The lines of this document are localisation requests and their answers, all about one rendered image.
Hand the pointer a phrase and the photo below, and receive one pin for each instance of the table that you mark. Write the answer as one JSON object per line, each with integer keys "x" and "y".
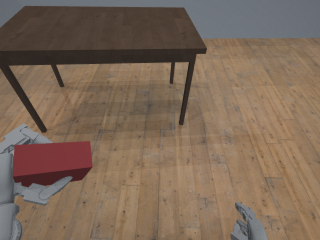
{"x": 73, "y": 35}

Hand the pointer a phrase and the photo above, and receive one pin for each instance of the sponge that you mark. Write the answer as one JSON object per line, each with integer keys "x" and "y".
{"x": 46, "y": 163}

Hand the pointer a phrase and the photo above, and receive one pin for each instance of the robot left hand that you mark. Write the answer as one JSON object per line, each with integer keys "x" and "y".
{"x": 35, "y": 193}

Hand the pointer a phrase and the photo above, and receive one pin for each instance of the robot right hand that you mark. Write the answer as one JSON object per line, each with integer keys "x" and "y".
{"x": 253, "y": 230}

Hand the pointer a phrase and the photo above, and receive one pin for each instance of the left robot forearm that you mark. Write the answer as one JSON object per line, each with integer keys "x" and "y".
{"x": 10, "y": 226}

